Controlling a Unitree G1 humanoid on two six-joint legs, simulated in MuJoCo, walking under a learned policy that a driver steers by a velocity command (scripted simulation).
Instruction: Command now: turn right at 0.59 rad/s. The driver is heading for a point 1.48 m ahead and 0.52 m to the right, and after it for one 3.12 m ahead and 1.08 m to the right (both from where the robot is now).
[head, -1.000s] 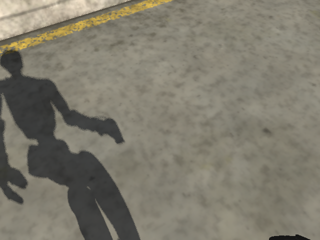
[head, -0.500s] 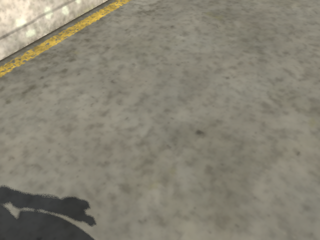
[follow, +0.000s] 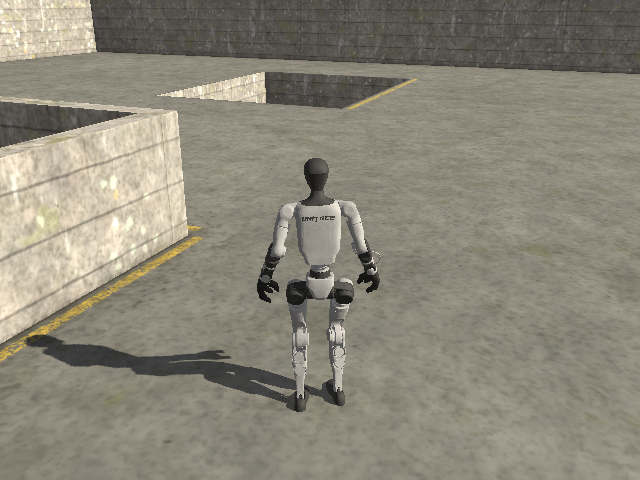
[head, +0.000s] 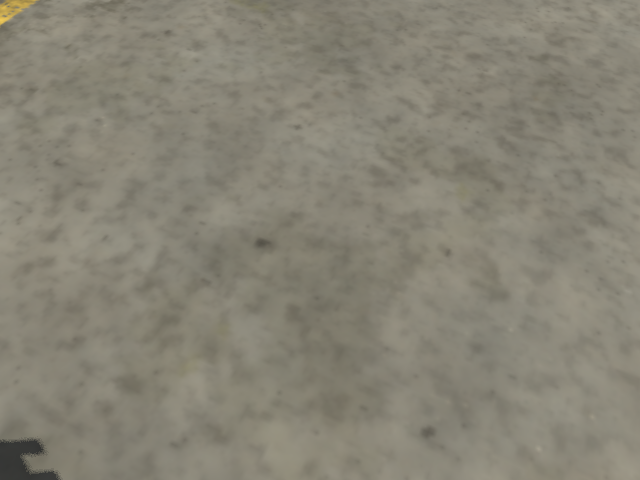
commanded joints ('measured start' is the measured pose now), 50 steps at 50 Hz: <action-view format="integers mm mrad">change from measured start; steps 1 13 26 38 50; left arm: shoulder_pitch -5 -67 -12 56 116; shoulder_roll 133 75 170 182 42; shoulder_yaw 32 4 14 20 -39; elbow -79 -78 -95 -75 -20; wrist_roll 32 7 2 12 11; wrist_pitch -16 24 -19 -23 -21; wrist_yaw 12 -43 -1 5 26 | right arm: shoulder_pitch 42 68 5 -23 -48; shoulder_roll -243 -162 -148 -134 -166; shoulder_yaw -60 -47 -44 -41 2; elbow -66 -56 -78 -77 -86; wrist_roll -24 -18 0 -11 -22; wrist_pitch -6 -15 27 35 -15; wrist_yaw -5 11 27 29 14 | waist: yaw -29 -62 -13 14 39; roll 208 194 -81 -80 200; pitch -60 -61 -22 -61 -74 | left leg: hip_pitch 85 238 -348 -313 135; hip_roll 463 320 110 51 365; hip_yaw -428 -17 2 -13 -408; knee -278 -146 596 411 -291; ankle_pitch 50 423 -222 -151 120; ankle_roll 208 182 -61 -74 100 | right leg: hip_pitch -203 -159 254 263 -2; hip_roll -21 -128 -374 -305 -34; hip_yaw -85 -198 133 241 0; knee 387 364 -235 -225 -17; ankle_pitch -330 -205 423 252 -198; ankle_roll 29 93 -204 -205 11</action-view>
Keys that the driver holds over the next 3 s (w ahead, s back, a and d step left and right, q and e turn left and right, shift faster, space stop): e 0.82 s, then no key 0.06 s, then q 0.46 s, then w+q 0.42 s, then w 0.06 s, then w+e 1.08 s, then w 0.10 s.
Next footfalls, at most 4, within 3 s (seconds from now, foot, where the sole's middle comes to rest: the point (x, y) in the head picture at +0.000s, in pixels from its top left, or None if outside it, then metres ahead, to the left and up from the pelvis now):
0.42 right None -0.01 -0.11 -0.77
0.98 left None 0.08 0.05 -0.77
1.40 right None -0.03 -0.12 -0.77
1.92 left None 0.30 0.06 -0.77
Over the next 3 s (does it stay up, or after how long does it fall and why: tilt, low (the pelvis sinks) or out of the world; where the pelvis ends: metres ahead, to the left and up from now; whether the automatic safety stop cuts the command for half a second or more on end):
stays up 0.74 -0.13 -0.01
